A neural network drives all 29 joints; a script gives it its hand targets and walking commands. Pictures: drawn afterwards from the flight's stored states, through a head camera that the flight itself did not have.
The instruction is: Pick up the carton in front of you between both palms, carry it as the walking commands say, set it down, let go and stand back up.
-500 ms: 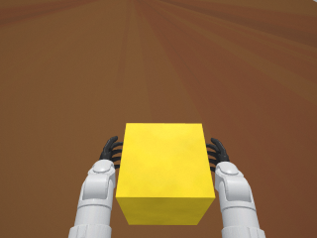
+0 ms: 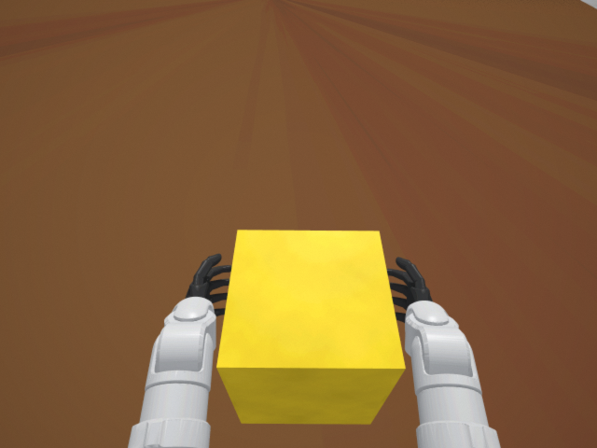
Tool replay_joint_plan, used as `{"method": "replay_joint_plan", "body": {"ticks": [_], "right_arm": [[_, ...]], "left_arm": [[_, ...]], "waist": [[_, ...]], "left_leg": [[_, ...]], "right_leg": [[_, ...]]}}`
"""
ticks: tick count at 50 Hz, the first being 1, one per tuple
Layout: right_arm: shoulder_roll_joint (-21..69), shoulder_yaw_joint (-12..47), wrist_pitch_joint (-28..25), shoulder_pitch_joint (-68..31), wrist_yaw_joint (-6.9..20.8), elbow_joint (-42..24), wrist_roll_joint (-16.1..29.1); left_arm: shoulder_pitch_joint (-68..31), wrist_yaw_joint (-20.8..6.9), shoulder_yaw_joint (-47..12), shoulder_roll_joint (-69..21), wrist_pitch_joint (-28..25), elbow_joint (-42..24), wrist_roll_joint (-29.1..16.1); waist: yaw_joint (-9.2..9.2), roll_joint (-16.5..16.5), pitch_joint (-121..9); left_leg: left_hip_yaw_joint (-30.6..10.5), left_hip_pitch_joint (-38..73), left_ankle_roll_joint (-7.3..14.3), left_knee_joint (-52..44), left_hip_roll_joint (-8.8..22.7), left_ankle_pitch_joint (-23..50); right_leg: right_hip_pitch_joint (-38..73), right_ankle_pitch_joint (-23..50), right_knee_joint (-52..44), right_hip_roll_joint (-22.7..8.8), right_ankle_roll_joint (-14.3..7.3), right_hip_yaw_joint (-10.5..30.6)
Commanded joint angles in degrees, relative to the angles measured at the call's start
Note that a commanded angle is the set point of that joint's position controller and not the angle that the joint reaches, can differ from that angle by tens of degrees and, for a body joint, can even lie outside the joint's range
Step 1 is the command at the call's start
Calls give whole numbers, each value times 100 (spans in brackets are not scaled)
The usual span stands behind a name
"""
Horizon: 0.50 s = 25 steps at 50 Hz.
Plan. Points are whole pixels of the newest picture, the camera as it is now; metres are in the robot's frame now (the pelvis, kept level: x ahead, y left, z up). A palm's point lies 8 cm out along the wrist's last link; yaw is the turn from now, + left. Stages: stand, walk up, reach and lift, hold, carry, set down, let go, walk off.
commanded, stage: hold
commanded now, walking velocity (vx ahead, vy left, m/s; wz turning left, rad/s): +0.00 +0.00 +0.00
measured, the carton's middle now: (307, 331) +0.29 +0.00 -0.04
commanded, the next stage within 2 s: set down in 0.18 s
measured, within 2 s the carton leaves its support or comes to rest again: neither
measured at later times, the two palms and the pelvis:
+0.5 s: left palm (209, 293) +0.31 +0.15 +0.03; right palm (416, 299) +0.31 -0.15 +0.03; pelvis -0.03 +0.00 -0.02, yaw -1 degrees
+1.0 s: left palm (232, 329) +0.36 +0.15 -0.18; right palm (382, 328) +0.38 -0.15 -0.19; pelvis -0.03 +0.00 -0.11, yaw -1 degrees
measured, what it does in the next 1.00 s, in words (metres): lowers itself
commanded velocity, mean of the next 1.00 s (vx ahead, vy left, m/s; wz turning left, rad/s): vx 0.00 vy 0.00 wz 0.00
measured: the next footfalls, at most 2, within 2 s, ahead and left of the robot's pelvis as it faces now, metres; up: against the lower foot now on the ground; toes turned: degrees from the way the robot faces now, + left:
none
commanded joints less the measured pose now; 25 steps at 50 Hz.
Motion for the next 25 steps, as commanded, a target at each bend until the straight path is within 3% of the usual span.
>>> {"method": "replay_joint_plan", "body": {"ticks": [1,10,14,18,22,25], "right_arm": [[5126,2776,-230,-2501,1358,-176,1266],[5490,2626,-224,-3260,1654,295,1272],[5521,2300,-346,-4111,1780,893,1150],[5440,1456,-639,-4974,1801,1969,739],[4812,268,-908,-5211,1525,2773,60],[4148,-465,-1129,-5055,1307,3039,-435]], "left_arm": [[-2582,-1385,-2918,-5226,-202,-147,-1330],[-3153,-1640,-2594,-5568,-221,460,-1253],[-3998,-1750,-2189,-5576,-353,1031,-1094],[-4888,-1736,-1392,-5500,-588,2043,-676],[-5156,-1423,-275,-4940,-803,2812,-34],[-4950,-1166,467,-4386,-1046,3048,466]], "waist": [[-118,45,-1306],[-42,-12,-1110],[18,-29,-925],[43,5,-754],[40,48,-412],[33,123,-357]], "left_leg": [[-482,529,83,-203,-526,590],[-416,151,169,-290,-472,-534],[-367,-132,207,-172,-450,-1309],[-430,-339,217,37,-420,-1819],[-413,-734,205,308,-421,-1820],[-355,-1181,172,568,-473,-1498]], "right_leg": [[-9,470,-350,549,-123,450],[-118,-593,-428,448,-130,405],[-324,-1444,-309,407,-152,384],[-691,-1911,-47,410,-196,397],[-1105,-1932,235,422,-255,378],[-1459,-1548,541,484,-267,285]]}}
